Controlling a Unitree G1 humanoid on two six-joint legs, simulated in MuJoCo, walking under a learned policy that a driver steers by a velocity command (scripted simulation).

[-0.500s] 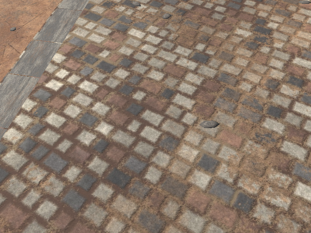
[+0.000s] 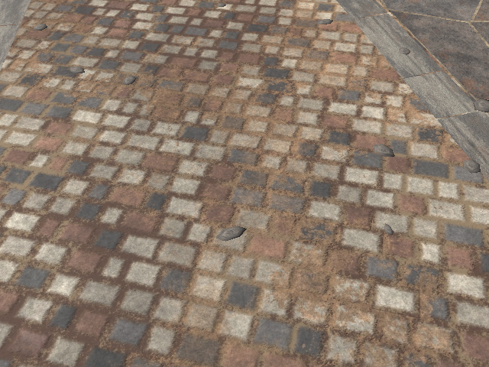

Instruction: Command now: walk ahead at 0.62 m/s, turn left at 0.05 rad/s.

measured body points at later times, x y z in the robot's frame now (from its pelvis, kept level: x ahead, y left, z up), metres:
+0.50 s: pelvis +0.29 +0.12 -0.02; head +0.33 +0.15 +0.43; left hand +0.45 +0.41 -0.09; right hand +0.32 -0.17 -0.13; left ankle +0.10 +0.13 -0.75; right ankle +0.53 +0.03 -0.70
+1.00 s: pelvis +0.73 +0.31 -0.03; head +0.76 +0.33 +0.42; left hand +0.50 +0.48 -0.16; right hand +1.08 +0.27 -0.06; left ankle +0.84 +0.49 -0.73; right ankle +0.58 +0.09 -0.74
